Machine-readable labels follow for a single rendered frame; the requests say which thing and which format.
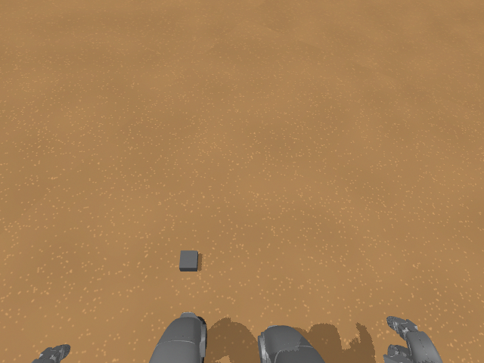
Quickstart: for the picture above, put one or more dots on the right robot hand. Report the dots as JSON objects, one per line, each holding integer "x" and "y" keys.
{"x": 420, "y": 347}

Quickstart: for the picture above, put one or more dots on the small box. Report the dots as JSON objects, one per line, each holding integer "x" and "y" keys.
{"x": 188, "y": 260}

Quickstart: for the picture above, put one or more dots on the left robot hand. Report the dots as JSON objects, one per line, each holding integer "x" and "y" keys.
{"x": 53, "y": 355}

